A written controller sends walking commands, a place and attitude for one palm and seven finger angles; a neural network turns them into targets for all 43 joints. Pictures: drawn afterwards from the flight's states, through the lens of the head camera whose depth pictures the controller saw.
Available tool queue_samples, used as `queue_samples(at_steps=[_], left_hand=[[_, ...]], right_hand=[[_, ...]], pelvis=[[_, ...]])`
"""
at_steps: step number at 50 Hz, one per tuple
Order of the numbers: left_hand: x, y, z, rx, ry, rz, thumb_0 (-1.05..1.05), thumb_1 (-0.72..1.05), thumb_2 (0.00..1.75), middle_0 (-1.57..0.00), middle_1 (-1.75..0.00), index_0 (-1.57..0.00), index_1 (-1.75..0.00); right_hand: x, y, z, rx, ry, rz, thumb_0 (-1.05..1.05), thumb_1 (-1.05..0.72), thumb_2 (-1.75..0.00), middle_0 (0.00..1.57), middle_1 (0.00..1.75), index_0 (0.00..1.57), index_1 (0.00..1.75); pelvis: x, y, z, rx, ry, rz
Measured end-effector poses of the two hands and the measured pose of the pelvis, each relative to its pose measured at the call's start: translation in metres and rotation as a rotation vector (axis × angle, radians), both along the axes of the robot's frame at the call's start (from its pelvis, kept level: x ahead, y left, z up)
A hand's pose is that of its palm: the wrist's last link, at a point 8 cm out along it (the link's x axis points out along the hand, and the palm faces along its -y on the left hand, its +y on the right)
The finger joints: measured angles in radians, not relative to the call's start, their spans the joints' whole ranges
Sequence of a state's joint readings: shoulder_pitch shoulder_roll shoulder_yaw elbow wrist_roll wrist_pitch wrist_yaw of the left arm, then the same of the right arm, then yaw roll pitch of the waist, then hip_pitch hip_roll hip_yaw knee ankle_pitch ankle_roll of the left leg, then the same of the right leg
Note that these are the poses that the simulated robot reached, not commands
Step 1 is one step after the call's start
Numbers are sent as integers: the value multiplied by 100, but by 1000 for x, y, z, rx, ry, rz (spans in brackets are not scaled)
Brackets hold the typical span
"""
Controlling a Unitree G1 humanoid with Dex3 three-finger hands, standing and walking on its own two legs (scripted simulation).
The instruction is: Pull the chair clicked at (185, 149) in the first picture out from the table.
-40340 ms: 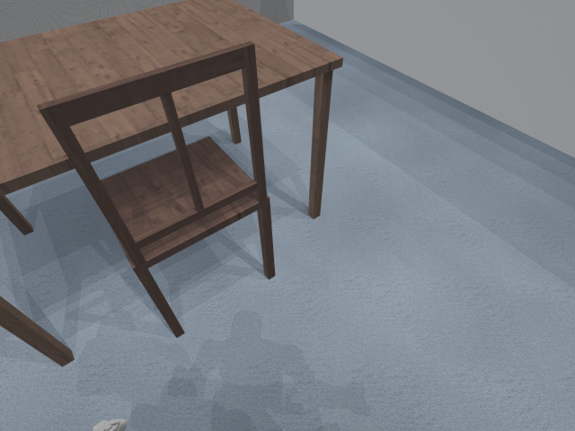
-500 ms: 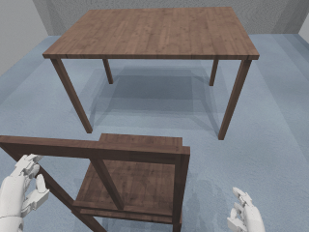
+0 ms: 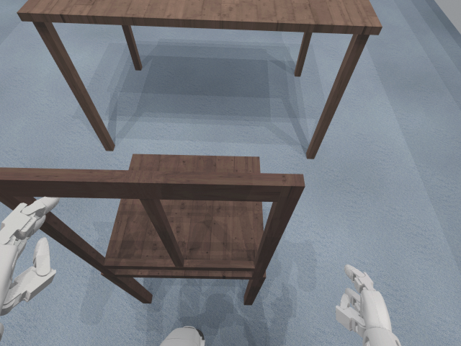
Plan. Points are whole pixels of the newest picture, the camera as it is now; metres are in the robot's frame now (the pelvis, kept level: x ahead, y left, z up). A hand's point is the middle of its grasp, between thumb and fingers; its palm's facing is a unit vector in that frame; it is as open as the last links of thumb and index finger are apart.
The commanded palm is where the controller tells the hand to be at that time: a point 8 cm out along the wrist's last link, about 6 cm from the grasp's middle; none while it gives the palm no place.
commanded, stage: step back with the hand held close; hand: left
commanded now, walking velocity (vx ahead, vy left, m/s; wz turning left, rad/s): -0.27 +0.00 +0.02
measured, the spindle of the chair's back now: (167, 237) +0.30 +0.15 -0.05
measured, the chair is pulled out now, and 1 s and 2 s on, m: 0.61 0.62 0.62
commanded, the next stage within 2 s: stop stepping back and stand still in 0.68 s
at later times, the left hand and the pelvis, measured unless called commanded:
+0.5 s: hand out of the picture +0.15 +0.29 +0.12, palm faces +0.43 -0.80 -0.42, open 7.4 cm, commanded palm +0.07 +0.32 +0.18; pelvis -0.07 +0.02 -0.01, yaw +0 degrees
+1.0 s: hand out of the picture +0.01 +0.23 +0.15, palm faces +0.35 -0.80 -0.49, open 7.4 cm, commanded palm -0.03 +0.28 +0.18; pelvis -0.18 -0.02 +0.00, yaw -1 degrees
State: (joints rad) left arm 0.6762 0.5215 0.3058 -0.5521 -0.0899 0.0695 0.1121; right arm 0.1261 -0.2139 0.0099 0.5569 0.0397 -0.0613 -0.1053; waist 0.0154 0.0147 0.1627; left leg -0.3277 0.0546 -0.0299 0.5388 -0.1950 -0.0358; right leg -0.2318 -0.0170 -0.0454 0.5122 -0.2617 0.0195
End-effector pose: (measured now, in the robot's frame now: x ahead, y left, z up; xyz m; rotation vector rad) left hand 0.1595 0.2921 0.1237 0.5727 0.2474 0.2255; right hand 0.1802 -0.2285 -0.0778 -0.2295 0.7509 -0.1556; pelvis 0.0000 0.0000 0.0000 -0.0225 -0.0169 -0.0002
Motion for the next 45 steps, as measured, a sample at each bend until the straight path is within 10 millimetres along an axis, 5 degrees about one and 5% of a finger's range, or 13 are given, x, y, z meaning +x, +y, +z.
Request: queue_samples(at_steps=[5, 11, 14, 17, 21, 25, 35, 41, 45], left_hand=[[-23, 1, 13, 32, -84, -42, 1, 89, 90, -22, -31, -36, -35], [-52, -1, 93, 183, -522, -29, 1, 89, 90, -22, -30, -30, -33], [-63, 7, 108, 204, -643, 22, 1, 89, 90, -21, -30, -26, -32], [-62, 23, 93, 135, -633, 96, 0, 89, 90, -21, -30, -24, -31], [-53, 43, 46, 19, -516, 151, 0, 89, 90, -20, -30, -22, -31], [-56, 38, 18, -35, -393, 111, 1, 89, 90, -20, -30, -21, -30], [-101, -9, 98, 192, -609, -155, 1, 89, 90, -21, -30, -21, -30], [-123, -25, 85, 171, -454, -118, 1, 89, 90, -21, -30, -21, -30], [-154, -32, 62, 82, -348, -70, 1, 89, 90, -21, -30, -21, -30]], right_hand=[[-23, 2, 0, -19, -4, 2, 1, -90, -90, 20, 30, 21, 30], [-46, 6, -7, -9, -24, 30, 1, -90, -90, 20, 30, 21, 30], [-56, 5, -10, 17, -41, 4, 1, -90, -90, 20, 30, 21, 30], [-67, 2, -16, 32, -48, -42, 1, -90, -90, 20, 30, 21, 30], [-86, 4, -17, 11, -26, -81, 1, -90, -90, 20, 30, 21, 30], [-107, 13, -2, -15, -9, -61, 2, -90, -90, 20, 30, 21, 30], [-129, 13, -6, 12, -12, 24, 1, -90, -90, 20, 30, 21, 30], [-161, -11, -21, 103, -19, -39, 1, -90, -90, 20, 30, 21, 30], [-194, -34, -11, 102, -9, -132, 1, -90, -90, 20, 30, 21, 30]], pelvis=[[-19, 0, -4, -8, -1, 11], [-36, -2, -8, -17, -5, 28], [-40, 3, -8, -8, -5, 13], [-43, 13, -10, -4, 0, 5], [-55, 23, -13, -4, 5, 16], [-71, 23, -7, 1, 14, 1], [-110, 2, -4, -1, 92, -34], [-152, -12, -1, -37, 43, -45], [-161, -18, 5, 36, 43, -55]])
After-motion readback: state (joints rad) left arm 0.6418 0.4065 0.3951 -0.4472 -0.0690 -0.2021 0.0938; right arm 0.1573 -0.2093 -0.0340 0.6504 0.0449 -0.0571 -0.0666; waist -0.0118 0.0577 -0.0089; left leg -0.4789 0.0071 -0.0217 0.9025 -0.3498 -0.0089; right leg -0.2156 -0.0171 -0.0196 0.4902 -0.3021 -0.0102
